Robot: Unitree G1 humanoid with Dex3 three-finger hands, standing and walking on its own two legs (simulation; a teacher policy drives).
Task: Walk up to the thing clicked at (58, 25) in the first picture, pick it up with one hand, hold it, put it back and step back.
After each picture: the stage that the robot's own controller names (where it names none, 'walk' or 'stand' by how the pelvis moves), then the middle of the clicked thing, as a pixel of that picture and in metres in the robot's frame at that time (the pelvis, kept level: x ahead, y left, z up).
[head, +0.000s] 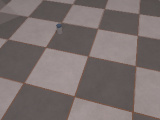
stand; (59, 28) +1.63 +0.30 -0.72
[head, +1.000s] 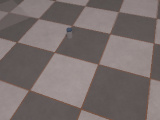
walk; (69, 33) +1.50 +0.27 -0.72
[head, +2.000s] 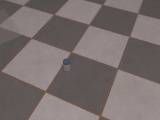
walk; (66, 64) +0.95 +0.21 -0.70
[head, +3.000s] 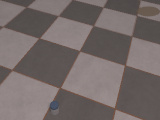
walk; (54, 108) +0.56 +0.19 -0.70
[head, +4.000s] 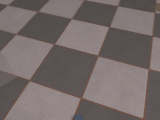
walk; out of the picture +0.44 +0.04 -0.67
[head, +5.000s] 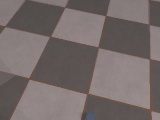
stand; (89, 119) +0.38 -0.08 -0.67
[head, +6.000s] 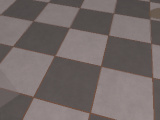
stand; out of the picture +0.34 -0.07 -0.71
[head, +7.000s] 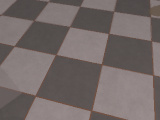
stand; out of the picture +0.35 -0.07 -0.73
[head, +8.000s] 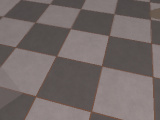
stand; out of the picture +0.37 -0.07 -0.73
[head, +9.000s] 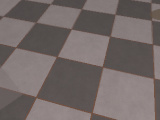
stand; out of the picture +0.35 -0.07 -0.73
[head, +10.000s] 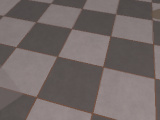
go down; out of the picture +0.35 -0.08 -0.73
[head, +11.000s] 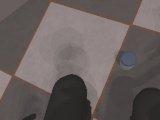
go down; (127, 61) +0.45 -0.07 -0.35
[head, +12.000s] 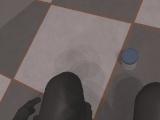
approach; (129, 59) +0.46 -0.09 -0.27
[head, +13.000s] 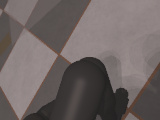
close in; out of the picture +0.47 -0.13 -0.23
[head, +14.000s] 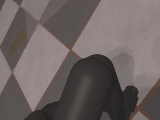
go down; out of the picture +0.47 -0.14 -0.24
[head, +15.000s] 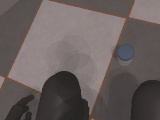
go down; (125, 55) +0.46 -0.08 -0.28
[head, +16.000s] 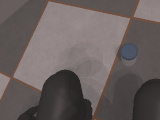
go down; (128, 55) +0.46 -0.08 -0.27
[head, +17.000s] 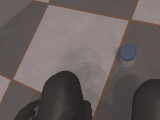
go down; (127, 56) +0.47 -0.08 -0.27
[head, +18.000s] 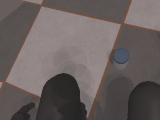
go down; (120, 59) +0.46 -0.08 -0.29
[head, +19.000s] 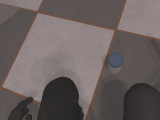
go down; (115, 63) +0.47 -0.07 -0.31
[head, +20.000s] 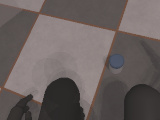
go down; (116, 64) +0.46 -0.07 -0.31
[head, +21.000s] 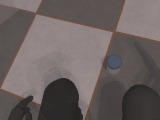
go down; (113, 65) +0.46 -0.07 -0.32
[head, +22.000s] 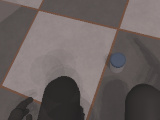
go down; (117, 63) +0.46 -0.07 -0.30
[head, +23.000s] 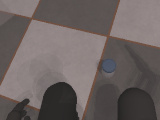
go down; (108, 68) +0.46 -0.06 -0.34
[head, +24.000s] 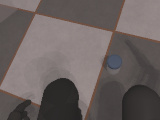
go down; (113, 65) +0.46 -0.06 -0.31
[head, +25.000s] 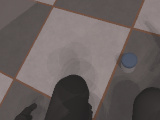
go down; (128, 63) +0.46 -0.08 -0.31
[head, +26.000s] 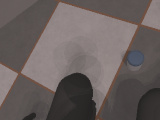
go down; (134, 61) +0.46 -0.08 -0.32
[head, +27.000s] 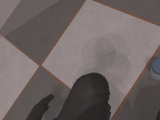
go down; (159, 69) +0.44 -0.10 -0.30
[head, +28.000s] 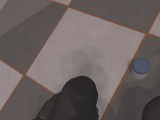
go down; (140, 69) +0.45 -0.09 -0.30
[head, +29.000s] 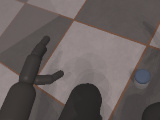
go down; (141, 79) +0.44 -0.08 -0.35
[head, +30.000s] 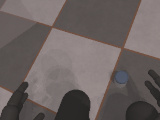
go down; (120, 79) +0.44 -0.05 -0.42
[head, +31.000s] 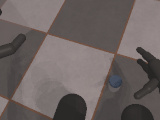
go down; (114, 83) +0.45 -0.05 -0.42
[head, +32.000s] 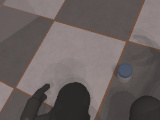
crouch; (124, 73) +0.46 -0.06 -0.34
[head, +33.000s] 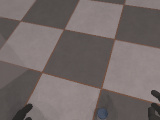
stand; (102, 115) +0.39 -0.04 -0.60
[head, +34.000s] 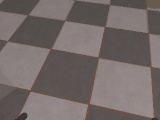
stand; out of the picture +0.38 -0.05 -0.66
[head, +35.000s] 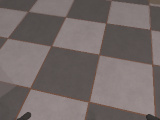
close in; out of the picture +0.38 -0.04 -0.65
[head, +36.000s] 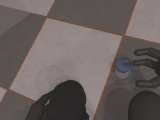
go down; (122, 68) +0.47 -0.05 -0.30
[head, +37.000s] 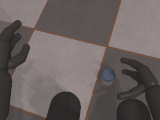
go down; (107, 77) +0.45 -0.04 -0.39
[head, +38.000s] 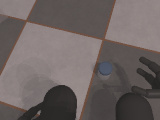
go down; (104, 71) +0.46 -0.03 -0.34
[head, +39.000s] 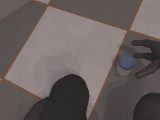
close; (125, 65) +0.47 -0.05 -0.27
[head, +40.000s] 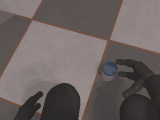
stand; (108, 71) +0.47 -0.03 -0.31
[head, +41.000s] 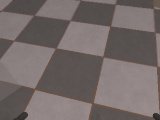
stand; out of the picture +0.40 -0.04 -0.64
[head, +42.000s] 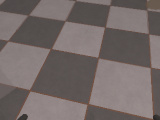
stand; out of the picture +0.39 -0.04 -0.65
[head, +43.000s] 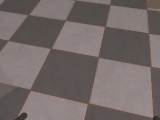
stand; out of the picture +0.39 -0.04 -0.65
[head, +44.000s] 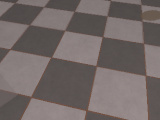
stand; out of the picture +0.40 -0.05 -0.72
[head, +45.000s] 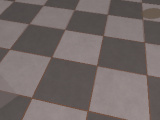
stand; out of the picture +0.38 -0.06 -0.72
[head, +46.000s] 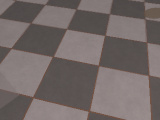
walk; out of the picture +0.37 -0.07 -0.73
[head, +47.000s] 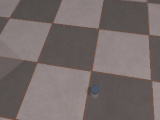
walk; (94, 91) +0.55 -0.07 -0.70
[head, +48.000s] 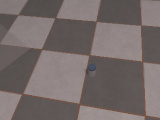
walk; (91, 70) +0.83 -0.02 -0.71
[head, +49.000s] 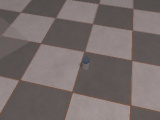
stand; (85, 63) +1.01 -0.03 -0.71
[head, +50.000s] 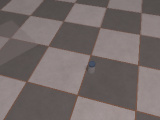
stand; (91, 67) +1.00 -0.06 -0.72
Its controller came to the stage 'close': yes
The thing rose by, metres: 0.00
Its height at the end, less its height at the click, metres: +0.00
